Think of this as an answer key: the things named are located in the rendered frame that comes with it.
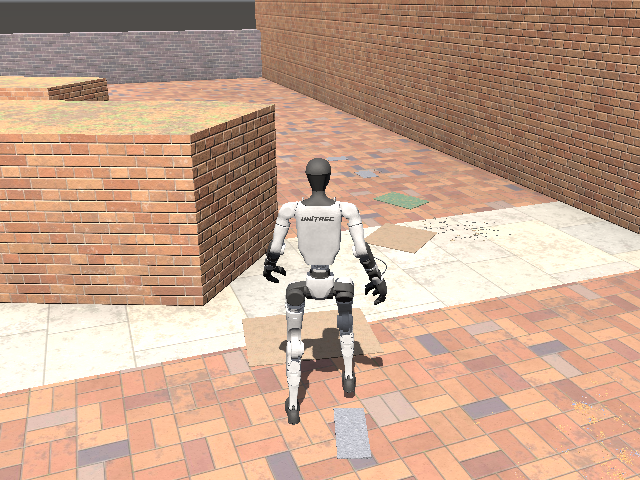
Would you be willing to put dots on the humanoid robot torso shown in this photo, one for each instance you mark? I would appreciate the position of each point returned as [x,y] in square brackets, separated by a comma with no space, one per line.
[319,237]

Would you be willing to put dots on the robot right hand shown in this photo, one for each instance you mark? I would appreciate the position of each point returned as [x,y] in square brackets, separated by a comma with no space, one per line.
[379,289]

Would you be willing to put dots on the robot left foot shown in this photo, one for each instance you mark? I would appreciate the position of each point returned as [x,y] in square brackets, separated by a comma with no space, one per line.
[293,415]

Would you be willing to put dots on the robot right forearm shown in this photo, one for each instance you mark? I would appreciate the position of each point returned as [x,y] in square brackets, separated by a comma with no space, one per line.
[371,267]

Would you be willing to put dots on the left robot upper arm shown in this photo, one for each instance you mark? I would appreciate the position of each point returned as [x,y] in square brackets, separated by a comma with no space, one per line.
[286,212]

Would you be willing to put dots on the right robot upper arm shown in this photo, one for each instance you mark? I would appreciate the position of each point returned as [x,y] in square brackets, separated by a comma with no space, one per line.
[351,212]

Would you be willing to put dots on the robot left hand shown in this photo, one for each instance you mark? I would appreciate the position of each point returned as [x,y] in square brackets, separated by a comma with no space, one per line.
[269,277]

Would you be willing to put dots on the robot left forearm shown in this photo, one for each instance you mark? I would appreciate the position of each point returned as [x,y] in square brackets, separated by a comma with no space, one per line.
[271,259]

